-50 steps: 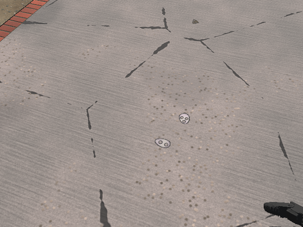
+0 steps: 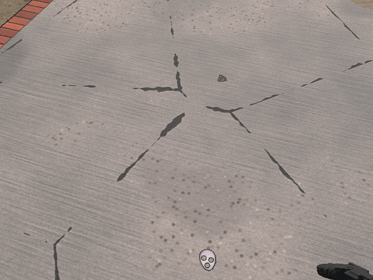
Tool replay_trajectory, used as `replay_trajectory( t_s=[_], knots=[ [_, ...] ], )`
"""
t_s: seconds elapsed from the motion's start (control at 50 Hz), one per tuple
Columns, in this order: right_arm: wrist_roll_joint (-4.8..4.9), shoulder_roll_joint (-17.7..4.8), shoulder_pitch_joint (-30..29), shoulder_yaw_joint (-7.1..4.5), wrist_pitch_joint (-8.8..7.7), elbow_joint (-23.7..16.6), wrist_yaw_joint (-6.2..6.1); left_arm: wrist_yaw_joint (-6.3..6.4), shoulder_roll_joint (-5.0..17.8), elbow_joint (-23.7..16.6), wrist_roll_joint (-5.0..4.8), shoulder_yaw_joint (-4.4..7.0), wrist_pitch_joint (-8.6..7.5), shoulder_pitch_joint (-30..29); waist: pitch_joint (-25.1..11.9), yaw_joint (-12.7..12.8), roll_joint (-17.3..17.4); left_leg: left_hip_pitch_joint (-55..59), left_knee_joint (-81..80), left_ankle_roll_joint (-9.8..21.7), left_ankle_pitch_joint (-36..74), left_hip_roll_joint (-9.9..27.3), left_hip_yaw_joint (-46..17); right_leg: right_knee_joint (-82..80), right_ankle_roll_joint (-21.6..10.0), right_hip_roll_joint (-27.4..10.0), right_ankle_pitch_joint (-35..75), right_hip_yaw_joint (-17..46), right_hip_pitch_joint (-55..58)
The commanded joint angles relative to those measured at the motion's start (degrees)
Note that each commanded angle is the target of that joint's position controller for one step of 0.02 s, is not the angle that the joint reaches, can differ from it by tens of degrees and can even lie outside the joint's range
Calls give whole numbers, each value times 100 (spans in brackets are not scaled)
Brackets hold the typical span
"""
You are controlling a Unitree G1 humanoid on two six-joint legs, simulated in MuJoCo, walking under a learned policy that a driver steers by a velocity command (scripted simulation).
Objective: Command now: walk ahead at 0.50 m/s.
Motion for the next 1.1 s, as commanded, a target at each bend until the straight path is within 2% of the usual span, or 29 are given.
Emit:
replay_trajectory(
  t_s=[0.02, 0.04, 0.06, 0.08, 0.1, 0.12, 0.16, 0.22, 0.34, 0.44, 0.5, 0.52, 0.54, 0.56, 0.58, 0.6, 0.62, 0.64, 0.66, 0.68, 0.74, 0.78, 0.86, 0.94, 1.0, 1.04, 1.06, 1.08, 1.1],
  knots=[
    [-53, -1281, 1754, -480, -65, 136, -93, 75, 714, -357, 95, 99, 11, -176, -1244, -1155, -230, 2867, 142, 548, 101, 395, -395, 2447, -550, -977, 3712, 229, -1050],
    [-86, -1864, 2266, -620, -15, 236, -116, 17, 74, -475, 128, -105, -109, 555, -2067, -942, 1173, 5141, -146, 1508, -835, 1814, -2990, 4731, -79, -3, 954, 8, -3496],
    [-2, -1382, 2432, -495, 7, 269, -99, -7, 352, -382, 61, -55, -229, 319, -2323, -1150, 1184, 5269, -1011, 1590, -1802, 1970, -4255, 5476, -95, 124, -1097, 809, -4284],
    [9, -1147, 2003, -400, 0, 220, -106, -43, 793, -543, -106, 74, -295, -233, -1365, -1104, 767, 4552, -1154, 1280, -2185, 1795, -3487, 5755, -184, -228, -778, 843, -4794],
    [-16, -1006, 1572, -352, 6, 138, -114, -28, 769, -645, -115, 61, -310, -620, -801, -951, 393, 3702, -1260, 1107, -1903, 1578, -2792, 5532, -226, -532, -248, 644, -4748],
    [-60, -833, 1255, -301, 1, 108, -100, -4, 712, -668, -23, 70, -287, -785, -378, -786, 216, 2928, -1453, 1061, -1436, 1368, -2289, 5176, -200, -714, 142, 565, -4555],
    [-125, -651, 986, -254, -58, 93, -82, 16, 537, -575, 37, 80, -164, -546, -233, -466, 462, 2114, -1783, 994, -774, 1059, -1690, 4750, -140, -923, 603, 605, -3860],
    [-86, -803, 1085, -305, -136, 229, -119, 46, 357, -600, 80, 51, -58, -665, -94, -386, 317, 1866, -2070, 1130, -31, 1009, -1173, 4240, 23, -968, 1088, 528, -3938],
    [-13, -998, 1560, -348, -59, 505, -250, -45, 145, -874, 79, -42, -153, -1825, 178, -750, 158, 2134, -2190, 899, 235, 792, -458, 2169, 103, -781, 2731, 317, -3942],
    [50, -1097, 2003, -390, 78, 793, -283, -201, 212, -1138, 15, -60, -222, -2522, 383, -942, 162, 2931, -1889, 847, 248, 1151, -533, 1393, -57, -617, 2526, 303, -4022],
    [72, -1193, 1914, -440, 164, 849, -323, -256, 400, -1114, 29, 1, -256, -2266, 204, -683, 282, 3333, -1371, 696, 1191, 1293, -564, 1168, -291, -455, 1893, 199, -3520],
    [79, -1213, 1782, -443, 195, 833, -334, -241, 527, -980, 48, 77, -264, -1792, -81, -382, 297, 3298, -806, 592, 2101, 1151, -412, 1019, -414, -276, 1847, 20, -2795],
    [45, -1062, 1785, -384, 220, 812, -344, -193, 796, -697, 67, 221, -259, -909, -675, -1, 175, 2952, 256, 430, 2465, 830, -175, 1025, -591, -217, 1953, -36, -1495],
    [-105, -751, 1883, -247, 212, 663, -357, -132, 1228, -514, 119, 338, -233, 109, -1583, 307, -559, 1780, 2105, 208, 868, 451, 106, 1229, -965, -1292, 2133, 1190, 261],
    [-66, -107, 2585, -69, 82, 623, -296, -167, 1546, -391, 99, 393, -205, 260, -2134, -120, -2085, -472, 3858, -107, -2923, -617, -74, 499, -1831, -2333, 732, 3871, 1916],
    [53, -748, 2167, -201, -38, 680, -256, -174, 951, -468, 34, 234, -212, 180, -1865, 143, -1356, -1124, 4462, -37, -3195, -325, -754, 94, -1653, -2230, -60, 4098, 1735],
    [181, -991, 1628, -277, -119, 505, -223, -155, 771, -526, 50, 164, -225, -239, -1081, 93, -1054, -1440, 4482, 47, -2668, -51, -639, -23, -1432, -2071, 146, 3304, 1041],
    [157, -931, 1353, -266, -145, 456, -250, -151, 705, -587, 88, 135, -225, -625, -671, -69, -595, -1273, 4248, 31, -2138, 230, -478, -149, -1336, -1863, 760, 2722, 292],
    [66, -885, 1226, -290, -130, 441, -265, -160, 559, -609, 125, 99, -232, -881, -362, -210, -486, -1095, 3927, -17, -1802, 395, -443, -315, -1319, -1683, 1306, 2294, -310],
    [45, -814, 1338, -300, -78, 469, -262, -161, 451, -613, 181, 63, -255, -1007, -329, -389, -629, -740, 3755, -45, -1573, 532, -489, -463, -1286, -1548, 1657, 2002, -686],
    [13, -554, 1398, -265, 87, 498, -285, -156, 507, -491, 121, 85, -333, -997, -177, -549, -604, -564, 3264, -203, -1289, 614, -401, -843, -1389, -1431, 2161, 1457, -1153],
    [-17, -518, 1062, -257, 124, 386, -293, -100, 636, -383, 133, 123, -333, -891, -4, -501, -496, -896, 2729, -321, -780, 640, -393, -1003, -1409, -1434, 2363, 1161, -1124],
    [31, -398, 499, -214, 95, 271, -210, -21, 700, -220, 157, 129, -309, -753, 162, -285, -498, -800, 1451, -300, 513, 487, -281, -1141, -1120, -1219, 2457, 326, -1046],
    [67, -341, -132, -173, 80, 3, -114, 13, 772, 32, 120, 154, -263, -420, 362, -25, -413, -830, 727, -169, 805, 303, -174, -1128, -1026, -1416, 2497, -78, -498],
    [69, -375, -379, -180, 80, -208, 0, 36, 800, 146, 79, 183, -147, -359, 437, -17, -415, -1053, 472, 15, 302, 223, -100, -793, -909, -1654, 2990, -237, 208],
    [51, -485, -249, -233, 84, -286, 68, 82, 918, 121, 57, 224, -61, -501, 289, -185, -537, -721, 440, 188, -276, 14, 169, -249, -777, -1710, 4402, -408, 464],
    [37, -604, 17, -300, 102, -272, 76, 119, 1010, 87, 52, 252, -16, -576, 48, -354, -651, -271, 494, 290, -577, -187, 372, 259, -698, -1688, 5459, -511, 517],
    [36, -782, 678, -421, 119, -135, 69, 162, 1040, 47, 57, 258, 50, -675, -337, -735, -649, 599, 367, 429, -593, -429, 537, 1188, -568, -1562, 6168, -686, 371],
    [54, -1125, 1611, -612, 140, 101, 4, 211, 964, -26, 80, 218, 78, -659, -839, -1154, -434, 2061, 194, 651, -386, -493, 290, 2500, -367, -1312, 5789, -815, -388]
  ],
)
Velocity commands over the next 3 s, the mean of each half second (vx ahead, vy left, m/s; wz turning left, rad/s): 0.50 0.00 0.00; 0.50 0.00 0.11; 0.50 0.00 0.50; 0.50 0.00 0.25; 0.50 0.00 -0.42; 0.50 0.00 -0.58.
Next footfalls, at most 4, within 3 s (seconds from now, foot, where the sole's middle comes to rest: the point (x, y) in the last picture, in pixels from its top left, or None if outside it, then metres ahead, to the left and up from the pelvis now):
0.02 left None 0.18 0.12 -0.76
0.54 right None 0.47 -0.13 -0.76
1.10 left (180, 201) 0.77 0.12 -0.76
1.58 right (211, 138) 1.10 0.01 -0.76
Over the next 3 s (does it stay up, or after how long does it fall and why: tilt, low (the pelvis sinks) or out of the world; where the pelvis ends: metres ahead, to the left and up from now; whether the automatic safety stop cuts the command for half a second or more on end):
stays up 1.60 0.28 0.01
